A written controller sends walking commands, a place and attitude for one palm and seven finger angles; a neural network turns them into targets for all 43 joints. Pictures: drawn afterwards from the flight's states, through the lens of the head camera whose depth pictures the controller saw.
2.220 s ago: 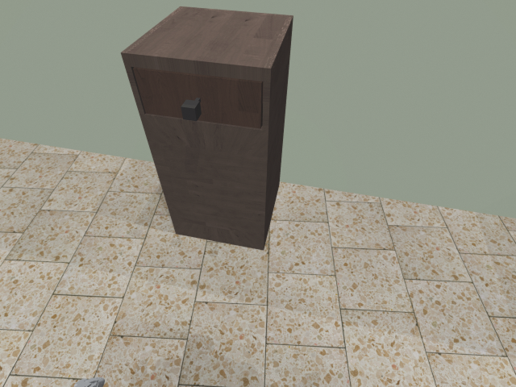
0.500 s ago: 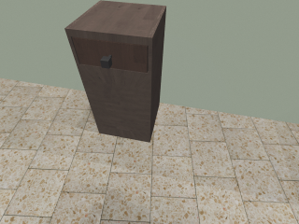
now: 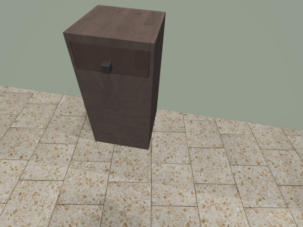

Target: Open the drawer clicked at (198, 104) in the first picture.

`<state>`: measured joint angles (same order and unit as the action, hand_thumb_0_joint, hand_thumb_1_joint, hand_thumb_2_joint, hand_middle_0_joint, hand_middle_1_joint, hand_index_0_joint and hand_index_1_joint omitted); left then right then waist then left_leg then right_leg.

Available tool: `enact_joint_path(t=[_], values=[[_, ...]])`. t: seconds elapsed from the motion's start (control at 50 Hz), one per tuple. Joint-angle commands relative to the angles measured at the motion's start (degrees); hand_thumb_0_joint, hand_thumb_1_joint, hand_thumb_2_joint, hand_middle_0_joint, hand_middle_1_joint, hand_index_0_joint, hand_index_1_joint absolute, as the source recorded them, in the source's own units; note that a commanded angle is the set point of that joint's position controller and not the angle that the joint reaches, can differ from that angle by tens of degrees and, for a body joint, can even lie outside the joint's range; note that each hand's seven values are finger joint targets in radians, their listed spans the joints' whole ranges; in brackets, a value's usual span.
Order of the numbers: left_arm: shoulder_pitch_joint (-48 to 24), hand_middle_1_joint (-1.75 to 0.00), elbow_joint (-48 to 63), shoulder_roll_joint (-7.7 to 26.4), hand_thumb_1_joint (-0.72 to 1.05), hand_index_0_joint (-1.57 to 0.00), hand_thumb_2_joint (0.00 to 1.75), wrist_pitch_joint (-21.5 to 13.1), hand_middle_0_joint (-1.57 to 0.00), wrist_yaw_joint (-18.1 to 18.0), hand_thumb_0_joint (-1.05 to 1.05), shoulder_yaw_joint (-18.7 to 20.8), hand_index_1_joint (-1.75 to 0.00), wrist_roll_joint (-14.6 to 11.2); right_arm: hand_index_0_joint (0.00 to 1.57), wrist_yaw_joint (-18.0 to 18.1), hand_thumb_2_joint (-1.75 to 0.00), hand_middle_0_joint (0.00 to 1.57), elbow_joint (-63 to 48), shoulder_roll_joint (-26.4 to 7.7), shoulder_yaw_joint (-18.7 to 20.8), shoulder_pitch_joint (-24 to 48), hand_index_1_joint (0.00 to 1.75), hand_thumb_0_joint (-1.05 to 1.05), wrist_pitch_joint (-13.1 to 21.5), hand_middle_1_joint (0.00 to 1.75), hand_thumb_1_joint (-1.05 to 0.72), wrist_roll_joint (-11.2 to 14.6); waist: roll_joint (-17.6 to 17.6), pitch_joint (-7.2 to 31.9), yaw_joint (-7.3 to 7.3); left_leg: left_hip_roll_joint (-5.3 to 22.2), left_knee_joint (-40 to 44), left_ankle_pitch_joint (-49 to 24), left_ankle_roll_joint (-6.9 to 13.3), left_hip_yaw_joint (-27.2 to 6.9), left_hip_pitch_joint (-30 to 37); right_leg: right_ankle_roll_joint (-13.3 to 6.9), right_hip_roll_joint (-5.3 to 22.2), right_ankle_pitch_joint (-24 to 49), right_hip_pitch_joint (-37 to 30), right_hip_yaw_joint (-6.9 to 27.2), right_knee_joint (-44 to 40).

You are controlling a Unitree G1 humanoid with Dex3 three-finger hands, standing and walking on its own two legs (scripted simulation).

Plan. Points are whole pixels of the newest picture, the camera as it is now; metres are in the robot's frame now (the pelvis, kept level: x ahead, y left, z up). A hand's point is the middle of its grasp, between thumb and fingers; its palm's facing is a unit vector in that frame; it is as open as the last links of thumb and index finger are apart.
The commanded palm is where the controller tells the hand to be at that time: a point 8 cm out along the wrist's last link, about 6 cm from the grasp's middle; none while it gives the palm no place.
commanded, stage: take the last steps up to it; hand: left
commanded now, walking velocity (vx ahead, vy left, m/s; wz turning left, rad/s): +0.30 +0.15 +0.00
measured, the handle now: (108, 65) +0.82 +0.27 -0.02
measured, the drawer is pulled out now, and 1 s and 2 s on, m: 0.00 0.00 0.00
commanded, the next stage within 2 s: come to a stop and stand still in 0.58 s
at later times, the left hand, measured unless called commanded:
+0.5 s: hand (72, 213) +0.20 +0.27 -0.18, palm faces -0.01 -0.99 -0.14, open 7.4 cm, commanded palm none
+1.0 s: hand (70, 182) +0.30 +0.31 -0.19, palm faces +0.04 -0.98 -0.18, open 7.4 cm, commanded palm none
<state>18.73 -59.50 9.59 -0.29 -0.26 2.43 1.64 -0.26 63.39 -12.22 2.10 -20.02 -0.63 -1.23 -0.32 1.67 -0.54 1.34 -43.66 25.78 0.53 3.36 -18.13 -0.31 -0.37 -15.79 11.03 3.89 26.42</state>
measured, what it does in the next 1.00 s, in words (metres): walks ahead: right foot, then left foot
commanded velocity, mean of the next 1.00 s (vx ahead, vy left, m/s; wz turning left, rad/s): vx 0.05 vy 0.02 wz -0.03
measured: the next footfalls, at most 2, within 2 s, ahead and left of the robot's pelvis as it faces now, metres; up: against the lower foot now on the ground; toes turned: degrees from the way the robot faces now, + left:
right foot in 0.64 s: +0.29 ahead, +0.06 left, +0.00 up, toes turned -11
left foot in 1.00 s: +0.41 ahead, +0.30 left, +0.00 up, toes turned +3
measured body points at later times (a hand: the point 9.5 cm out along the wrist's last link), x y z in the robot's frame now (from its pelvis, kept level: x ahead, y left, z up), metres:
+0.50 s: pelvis +0.14 +0.10 +0.00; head +0.15 +0.12 +0.44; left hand +0.20 +0.32 -0.17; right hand +0.01 -0.06 -0.15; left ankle +0.01 +0.12 -0.74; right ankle +0.22 +0.00 -0.68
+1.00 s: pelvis +0.30 +0.15 -0.02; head +0.33 +0.15 +0.43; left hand +0.30 +0.36 -0.17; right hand +0.36 -0.09 -0.17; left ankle +0.38 +0.29 -0.74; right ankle +0.26 +0.07 -0.74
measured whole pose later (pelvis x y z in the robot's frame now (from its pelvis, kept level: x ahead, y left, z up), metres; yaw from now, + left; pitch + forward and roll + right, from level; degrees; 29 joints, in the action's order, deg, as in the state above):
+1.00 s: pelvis +0.30 +0.15 -0.02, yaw -3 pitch -1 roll +0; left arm 17.8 -59.0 6.2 1.4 -1.6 2.7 1.3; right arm 2.5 57.5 -9.6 2.9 -10.1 -0.7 -0.8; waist 0.9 -5.4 -0.9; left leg 5.4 -36.8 7.3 -1.9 3.0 -22.5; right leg -2.5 0.8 -23.6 11.8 -8.4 37.0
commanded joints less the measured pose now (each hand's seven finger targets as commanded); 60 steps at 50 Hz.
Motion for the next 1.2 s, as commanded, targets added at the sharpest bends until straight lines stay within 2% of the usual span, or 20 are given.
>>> enact_joint_path(t=[0.0, 0.04, 0.06, 0.08, 0.16, 0.26, 0.44, 0.54, 0.58, 0.6, 0.62, 0.64, 0.66, 0.68, 0.74, 0.92, 0.96, 0.98, 1.0, 1.18], values=[[-1.84, -0.3, 3.02, 12.21, 0.9, -0.2, 0.9, -1.34, -0.2, -0.82, 0.0, 3.12, -0.3, 0.13, 0.2, -0.31, -0.9, 0.2, -4.01, -1.42, 0.45, -3.95, 0.3, 0.0, 2.81, 0.3, -0.9, 0.34, -6.56, -5.64, 2.67, 0.43, 14.03, -7.02, 0.05, 0.74, 8.15, -7.97, 12.8, -13.9, 10.2, 10.76, -10.49], [-2.36, -0.3, 3.27, 8.71, 0.9, -0.2, 0.9, -0.52, -0.2, -0.29, 0.0, 2.45, -0.3, -0.19, 0.2, 0.77, -0.9, 0.2, -1.36, -4.4, 1.1, -12.23, 0.3, 0.0, 3.18, 0.3, -0.9, 0.37, 4.5, -4.71, 5.24, 1.9, 22.07, -1.77, 0.34, -2.9, 19.42, -4.58, 4.86, -15.05, 19.28, 3.14, 3.79], [-2.16, -0.3, 4.49, 4.59, 0.9, -0.2, 0.9, -0.18, -0.2, 0.12, 0.0, 1.95, -0.3, -0.52, 0.2, 1.15, -0.9, 0.2, -0.97, -9.68, 2.64, -16.11, 0.3, 0.0, 3.16, 0.3, -0.9, -0.41, 20.39, -5.18, 6.17, 14.74, 32.01, 14.92, 4.41, -22.28, 20.44, -1.57, -1.74, -17.5, 27.97, -5.7, 22.08], [-5.47, -0.3, 6.29, 3.92, 0.9, -0.2, 0.9, -0.48, -0.2, -0.02, 0.0, 1.8, -0.3, -0.24, 0.2, 1.53, -0.9, 0.2, -1.78, -11.19, 2.71, -15.91, 0.3, 0.0, 2.9, 0.3, -0.9, -0.37, 18.26, -9.06, 5.87, 20.53, 39.14, 21.22, 8.09, -30.72, 13.54, -1.5, -0.28, -16.47, 30.81, -4.91, 31.23], [-2.79, -0.3, 1.58, 3.15, 0.9, -0.2, 0.9, -0.82, -0.2, 1.07, 0.0, 2.0, -0.3, 0.49, 0.2, 2.0, -0.9, 0.2, -2.81, -2.66, -0.27, -7.91, 0.3, 0.0, 4.62, 0.3, -0.9, 0.38, 0.01, -11.73, 0.91, 13.12, 37.62, -4.45, 5.31, -16.58, 8.39, -1.34, 6.01, 1.6, 28.12, -4.03, 40.79], [1.07, -0.3, -0.39, 2.52, 0.9, -0.2, 0.9, -0.2, -0.2, 0.41, 0.0, 1.95, -0.3, 0.19, 0.2, 2.88, -0.9, 0.2, 0.47, -0.64, -1.0, -12.96, 0.3, 0.0, 5.76, 0.3, -0.9, 0.79, 4.46, -7.07, 0.09, 9.58, 32.01, -40.87, 1.1, -5.81, 19.36, -0.05, 4.49, 4.36, 29.84, -6.62, 41.28], [-9.59, -0.3, 2.99, 0.71, 0.9, -0.2, 0.9, 0.07, -0.2, 0.18, 0.0, 1.41, -0.3, -0.5, 0.2, 4.05, -0.9, 0.2, 4.37, 2.44, -1.67, -17.8, 0.3, 0.0, 5.31, 0.3, -0.9, 0.29, 4.48, -11.98, 1.67, 8.64, 30.19, -65.37, -1.56, -2.37, 21.93, -1.51, 1.93, 3.29, 28.41, -13.43, 25.84], [0.97, -0.3, 0.14, 1.87, 0.9, -0.2, 0.9, -0.64, -0.2, -1.29, 0.0, 1.74, -0.3, -0.49, 0.2, 4.24, -0.9, 0.2, 3.77, -0.59, -0.42, -14.52, 0.3, 0.0, 4.3, 0.3, -0.9, 0.88, 8.6, -5.44, -3.7, 8.66, 15.42, -96.08, -3.52, 1.05, 20.25, -5.06, -4.32, 0.13, 8.33, -18.13, 14.47], [13.44, -0.3, -3.56, 4.54, 0.9, -0.2, 0.9, -1.53, -0.2, -1.8, 0.0, 2.96, -0.3, 0.01, 0.2, 3.94, -0.9, 0.2, 1.85, -0.46, 0.22, -9.4, 0.3, 0.0, 4.16, 0.3, -0.9, 1.64, 5.79, -3.26, -9.96, 6.93, -3.34, -79.06, -4.47, 1.17, 5.99, -8.49, 0.72, 7.78, -10.73, -12.38, 5.15], [19.86, -0.3, -5.31, 6.92, 0.9, -0.2, 0.9, -2.26, -0.2, -2.27, 0.0, 3.5, -0.3, -0.01, 0.2, 3.36, -0.9, 0.2, 0.45, 2.02, 0.14, -8.59, 0.3, 0.0, 4.61, 0.3, -0.9, 2.24, -5.29, 1.27, -12.06, 0.06, -26.81, -32.93, -3.66, 2.74, -6.36, -15.89, 16.5, 14.84, -20.69, 7.34, -2.05], [16.78, -0.3, -4.18, 7.49, 0.9, -0.2, 0.9, -2.51, -0.2, -2.01, 0.0, 3.06, -0.3, -1.25, 0.2, 3.22, -0.9, 0.2, -1.45, 2.31, 0.7, -9.13, 0.3, 0.0, 4.55, 0.3, -0.9, 1.49, -3.69, 2.3, -6.95, -4.13, -40.09, 4.85, -1.3, -0.08, -14.75, -20.15, 26.95, 23.46, -19.39, 24.33, -7.26], [10.25, -0.3, -1.77, 7.5, 0.9, -0.2, 0.9, -2.35, -0.2, -2.06, 0.0, 3.37, -0.3, -1.39, 0.2, 2.63, -0.9, 0.2, -1.91, 2.22, 1.4, -8.32, 0.3, 0.0, 3.99, 0.3, -0.9, 0.63, 2.47, -4.74, -4.16, -0.43, -39.45, 0.74, 1.6, -5.7, -16.3, -19.39, 27.12, 15.7, -10.36, 20.18, -11.58], [5.57, -0.3, 0.1, 5.0, 0.9, -0.2, 0.9, -2.52, -0.2, -2.31, 0.0, 2.54, -0.3, -0.98, 0.2, 1.74, -0.9, 0.2, -3.08, 3.91, 1.17, -6.64, 0.3, 0.0, 3.66, 0.3, -0.9, 0.17, 7.23, -10.8, -2.2, 1.1, -35.56, -1.36, 2.21, -5.62, -15.16, -10.44, 23.45, 16.51, -0.2, 12.47, -12.8], [0.99, -0.3, 0.46, 2.17, 0.9, -0.2, 0.9, -3.04, -0.2, -2.18, 0.0, 1.47, -0.3, -0.72, 0.2, 1.66, -0.9, 0.2, -2.19, 6.28, 0.21, -9.31, 0.3, 0.0, 2.27, 0.3, -0.9, 0.02, -1.02, -9.96, 1.72, 2.91, -33.12, -5.59, 0.98, -5.57, -12.63, -7.98, 20.85, 17.48, 5.85, 9.56, -13.98], [-3.74, -0.3, 2.1, 0.08, 0.9, -0.2, 0.9, -3.18, -0.2, -2.66, 0.0, -0.5, -0.3, -0.24, 0.2, 1.92, -0.9, 0.2, -1.75, 6.37, -0.53, -9.94, 0.3, 0.0, -0.33, 0.3, -0.9, 0.31, -2.38, -9.17, 5.51, 4.72, -19.36, -6.02, -1.28, -4.82, -2.02, -10.44, 15.6, 29.75, 17.04, -4.75, -12.85], [0.99, -0.3, 2.88, 6.76, 0.9, -0.2, 0.9, 0.89, -0.2, -2.06, 0.0, 2.46, -0.3, 0.0, 0.2, 2.72, -0.9, 0.2, -6.31, 1.4, 1.24, 2.68, 0.3, 0.0, -0.79, 0.3, -0.9, 0.38, -9.63, -5.41, 1.05, 1.12, 5.45, -14.13, -2.94, 2.35, -1.58, -7.66, 10.78, 43.89, 1.23, -6.43, 4.55], [1.05, -0.3, 3.83, 5.51, 0.9, -0.2, 0.9, 1.5, -0.2, -2.2, 0.0, 2.2, -0.3, -0.66, 0.2, 2.89, -0.9, 0.2, -4.47, -2.56, 2.29, -2.81, 0.3, 0.0, -0.02, 0.3, -0.9, 0.07, -1.14, 0.72, 3.17, 8.24, 15.48, -46.45, -0.8, -2.25, 13.16, -2.77, 7.46, 27.48, 5.87, -8.68, 15.27], [3.83, -0.3, 4.44, 2.73, 0.9, -0.2, 0.9, 1.5, -0.2, -2.36, 0.0, 1.92, -0.3, -1.71, 0.2, 3.36, -0.9, 0.2, -4.71, -7.73, 3.04, -5.67, 0.3, 0.0, 0.6, 0.3, -0.9, -0.06, 12.93, 6.44, 3.51, 23.22, 16.3, -79.93, 6.55, -17.18, 21.96, 1.08, 1.04, -2.36, 14.17, -10.33, 27.51], [4.39, -0.3, 4.91, 3.35, 0.9, -0.2, 0.9, 1.64, -0.2, -2.88, 0.0, 1.79, -0.3, -1.4, 0.2, 3.83, -0.9, 0.2, -4.6, -10.46, 3.19, -6.82, 0.3, 0.0, 0.08, 0.3, -0.9, 0.56, 13.34, 9.49, 4.11, 29.1, 18.18, -89.18, 12.47, -19.23, 18.38, 0.92, -1.7, -26.07, 11.88, -3.97, 41.15], [-0.52, -0.3, 6.46, 4.0, 0.9, -0.2, 0.9, 3.91, -0.2, -0.59, 0.0, 3.1, -0.3, -0.84, 0.2, 3.87, -0.9, 0.2, -9.65, -7.86, 3.6, 9.83, 0.3, 0.0, 0.14, 0.3, -0.9, -0.76, 14.24, 3.68, 0.68, 17.62, 21.13, -42.18, 8.12, -6.36, 8.15, 2.8, 1.71, -12.08, 13.99, -3.44, 33.99]])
